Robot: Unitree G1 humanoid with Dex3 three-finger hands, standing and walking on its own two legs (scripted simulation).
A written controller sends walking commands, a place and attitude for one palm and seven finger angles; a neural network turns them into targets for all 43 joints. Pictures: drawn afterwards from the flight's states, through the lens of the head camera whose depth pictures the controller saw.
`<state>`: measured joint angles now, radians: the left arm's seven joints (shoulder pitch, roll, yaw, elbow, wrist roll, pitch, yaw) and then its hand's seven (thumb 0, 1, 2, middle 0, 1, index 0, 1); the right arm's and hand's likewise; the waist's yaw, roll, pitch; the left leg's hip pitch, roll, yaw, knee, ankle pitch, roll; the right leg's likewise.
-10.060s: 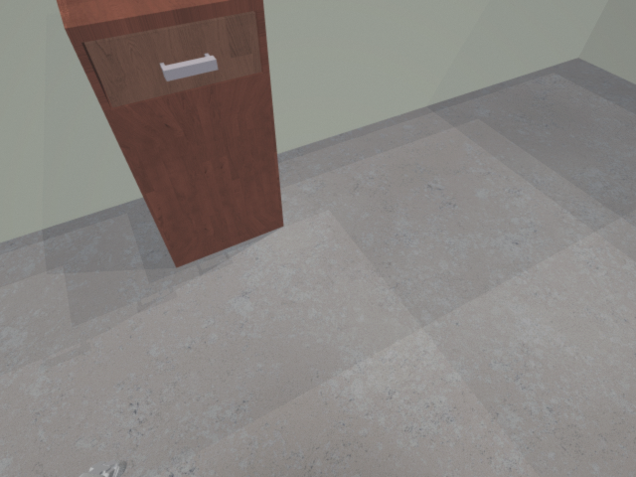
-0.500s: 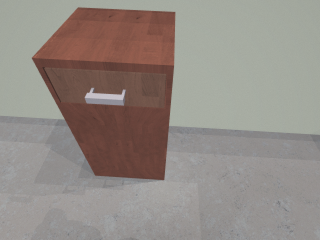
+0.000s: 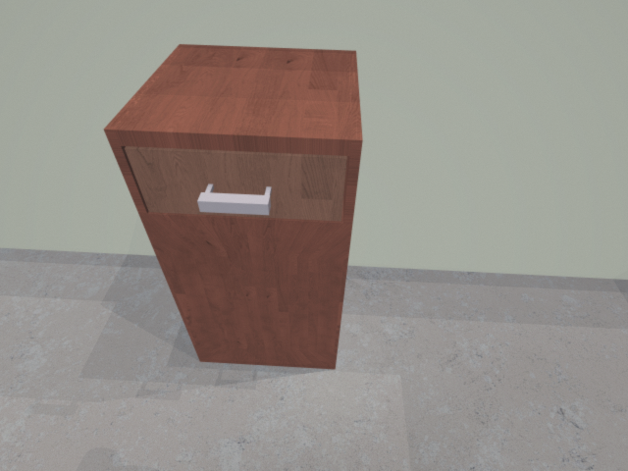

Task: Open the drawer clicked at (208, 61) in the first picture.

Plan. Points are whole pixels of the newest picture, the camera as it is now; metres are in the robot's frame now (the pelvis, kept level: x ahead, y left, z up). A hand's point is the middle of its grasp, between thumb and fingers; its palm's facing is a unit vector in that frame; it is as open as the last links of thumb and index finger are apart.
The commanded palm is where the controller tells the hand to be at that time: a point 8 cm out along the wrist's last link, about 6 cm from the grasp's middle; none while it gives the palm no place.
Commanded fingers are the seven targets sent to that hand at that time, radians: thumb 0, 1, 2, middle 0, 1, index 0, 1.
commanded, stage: shuffle to correct the standing spot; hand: left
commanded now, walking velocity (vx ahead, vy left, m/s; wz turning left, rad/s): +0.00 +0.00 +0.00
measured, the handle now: (237, 196) +0.60 +0.19 +0.00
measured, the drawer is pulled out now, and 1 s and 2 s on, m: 0.00 0.00 0.00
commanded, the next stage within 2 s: come to a stop and stand still in 0.52 s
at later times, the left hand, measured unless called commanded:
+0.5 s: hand out of the picture -0.04 +0.13 -0.18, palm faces +0.11 -0.99 -0.12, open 7.4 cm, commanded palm none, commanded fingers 0.00 0.90 0.90 -0.20 -0.30 -0.20 -0.30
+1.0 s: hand out of the picture +0.11 +0.15 -0.18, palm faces +0.09 -0.97 -0.22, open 7.2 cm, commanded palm none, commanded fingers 0.00 0.90 0.90 -0.20 -0.30 -0.20 -0.30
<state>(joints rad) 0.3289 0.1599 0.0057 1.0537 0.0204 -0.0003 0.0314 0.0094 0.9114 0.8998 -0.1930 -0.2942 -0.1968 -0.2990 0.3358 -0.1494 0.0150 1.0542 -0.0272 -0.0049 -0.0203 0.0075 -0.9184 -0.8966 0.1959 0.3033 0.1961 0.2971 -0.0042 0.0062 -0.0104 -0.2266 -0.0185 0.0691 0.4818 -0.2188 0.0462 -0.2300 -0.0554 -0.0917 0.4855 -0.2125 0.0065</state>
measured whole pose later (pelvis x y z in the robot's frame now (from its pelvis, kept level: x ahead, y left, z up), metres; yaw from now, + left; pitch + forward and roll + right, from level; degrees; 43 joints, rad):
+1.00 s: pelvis +0.08 -0.03 +0.00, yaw +1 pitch -2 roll +1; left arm 0.24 0.16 0.04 1.03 0.02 0.00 0.05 0.02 0.95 0.90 -0.20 -0.29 -0.20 -0.30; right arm 0.29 -0.11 -0.02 1.10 -0.01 0.02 -0.03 0.00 -0.91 -0.90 0.20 0.30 0.20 0.30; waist 0.00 -0.02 0.06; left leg -0.19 0.03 0.10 0.53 -0.29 0.00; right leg -0.26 -0.04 -0.14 0.57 -0.27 -0.04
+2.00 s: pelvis +0.04 +0.01 +0.00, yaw +0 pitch -3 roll +0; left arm 0.36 0.11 -0.01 1.07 0.02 0.00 0.04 0.01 0.91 0.90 -0.20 -0.29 -0.20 -0.30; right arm 0.33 -0.14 -0.01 1.10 -0.02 0.01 -0.01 0.00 -0.91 -0.90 0.20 0.30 0.20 0.30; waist 0.00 -0.01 0.01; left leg -0.19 -0.01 0.13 0.46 -0.23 0.06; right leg -0.25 -0.07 -0.11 0.43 -0.14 0.01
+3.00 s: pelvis +0.06 -0.01 +0.00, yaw +1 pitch -3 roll +0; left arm 0.32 0.12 -0.01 1.10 0.01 -0.01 0.03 0.01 0.92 0.90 -0.19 -0.29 -0.20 -0.30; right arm 0.32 -0.14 0.02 1.11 -0.02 -0.01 -0.02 0.00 -0.91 -0.90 0.20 0.30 0.20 0.30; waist 0.00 0.00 0.03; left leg -0.16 0.00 0.12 0.44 -0.24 0.04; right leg -0.23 -0.06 -0.11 0.44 -0.16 -0.01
